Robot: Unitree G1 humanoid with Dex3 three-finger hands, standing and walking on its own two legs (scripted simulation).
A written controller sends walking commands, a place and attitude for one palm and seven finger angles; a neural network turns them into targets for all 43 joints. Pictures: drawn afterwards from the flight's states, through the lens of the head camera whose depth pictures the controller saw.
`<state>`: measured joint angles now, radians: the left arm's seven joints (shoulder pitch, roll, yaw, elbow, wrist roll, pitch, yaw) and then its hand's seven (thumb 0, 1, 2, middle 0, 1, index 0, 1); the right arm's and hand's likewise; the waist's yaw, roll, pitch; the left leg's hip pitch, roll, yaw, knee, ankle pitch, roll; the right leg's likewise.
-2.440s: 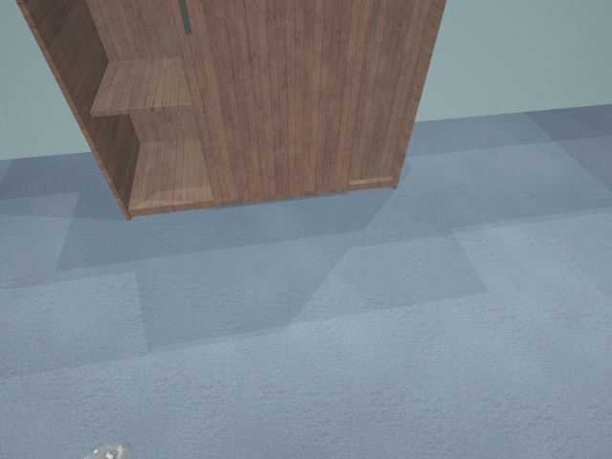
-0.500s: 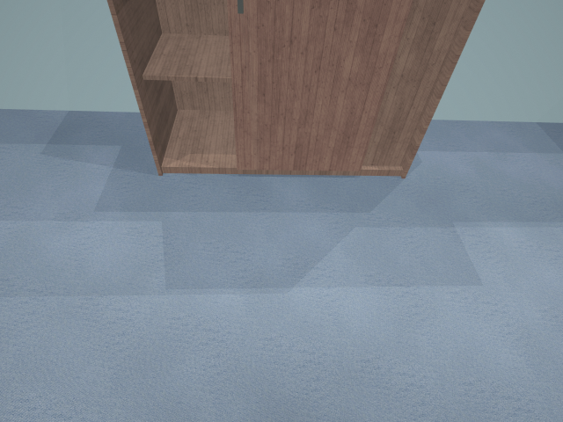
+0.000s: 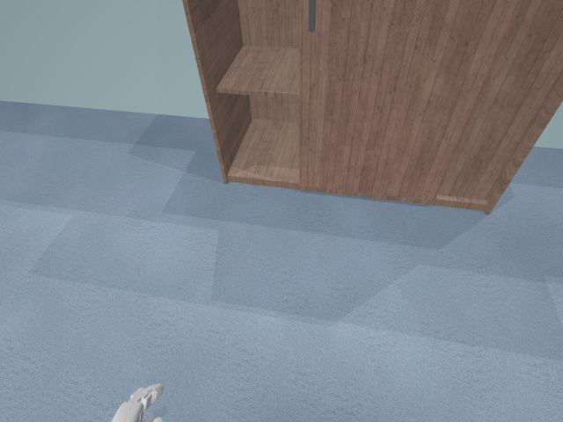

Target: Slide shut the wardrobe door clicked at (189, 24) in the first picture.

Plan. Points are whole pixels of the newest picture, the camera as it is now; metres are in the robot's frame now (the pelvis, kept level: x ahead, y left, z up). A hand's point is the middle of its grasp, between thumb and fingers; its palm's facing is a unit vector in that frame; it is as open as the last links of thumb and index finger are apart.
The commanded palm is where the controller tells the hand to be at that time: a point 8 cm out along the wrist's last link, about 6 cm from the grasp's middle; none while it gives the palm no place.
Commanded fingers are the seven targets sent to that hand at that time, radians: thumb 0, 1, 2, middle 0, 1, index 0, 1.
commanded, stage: walk to a spot facing it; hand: right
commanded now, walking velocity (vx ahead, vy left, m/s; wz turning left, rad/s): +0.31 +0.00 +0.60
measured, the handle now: out of the picture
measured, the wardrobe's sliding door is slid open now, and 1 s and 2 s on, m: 0.38 0.38 0.38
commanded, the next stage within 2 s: turn to face it in 1.16 s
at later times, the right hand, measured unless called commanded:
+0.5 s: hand (312, 283) +0.42 -0.05 -0.17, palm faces -0.40 +0.90 -0.17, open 7.4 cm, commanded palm none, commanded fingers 0.00 -0.90 -0.90 0.20 0.30 0.20 0.30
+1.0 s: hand (334, 269) +0.46 -0.10 -0.18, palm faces -0.35 +0.92 -0.17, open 7.4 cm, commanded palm none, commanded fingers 0.00 -0.90 -0.90 0.20 0.30 0.20 0.30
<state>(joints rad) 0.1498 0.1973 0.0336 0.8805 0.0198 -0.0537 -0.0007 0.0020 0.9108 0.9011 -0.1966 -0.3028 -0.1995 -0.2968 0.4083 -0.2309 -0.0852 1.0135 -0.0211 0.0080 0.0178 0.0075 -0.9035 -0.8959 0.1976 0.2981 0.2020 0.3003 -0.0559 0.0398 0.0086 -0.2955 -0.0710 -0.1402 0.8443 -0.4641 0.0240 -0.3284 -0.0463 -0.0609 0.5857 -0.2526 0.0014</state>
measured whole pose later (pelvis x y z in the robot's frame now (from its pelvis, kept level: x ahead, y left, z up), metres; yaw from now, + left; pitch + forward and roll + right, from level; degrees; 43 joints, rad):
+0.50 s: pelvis +0.19 +0.06 -0.02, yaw +19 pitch +1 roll +0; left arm 0.52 0.16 0.03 1.11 0.01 -0.02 0.00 0.00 0.91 0.90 -0.20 -0.30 -0.20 -0.30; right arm 0.02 -0.22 -0.06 0.89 -0.02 -0.04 0.04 0.00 -0.91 -0.90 0.19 0.30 0.20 0.30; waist 0.08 0.03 0.12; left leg -0.48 0.00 0.15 0.68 -0.20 0.10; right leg -0.11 -0.17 -0.24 0.96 -0.53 0.06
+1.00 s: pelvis +0.42 +0.08 +0.00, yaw +27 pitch -1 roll +1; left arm 0.12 0.15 0.02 0.92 0.03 -0.07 -0.01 0.00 0.91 0.90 -0.20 -0.30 -0.20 -0.30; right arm 0.39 -0.21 -0.06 1.09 -0.01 -0.02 0.01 0.00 -0.91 -0.90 0.19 0.30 0.20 0.30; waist -0.05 0.04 0.03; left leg -0.28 -0.02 0.00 1.01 -0.47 0.04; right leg -0.34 -0.08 -0.17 0.63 -0.26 -0.05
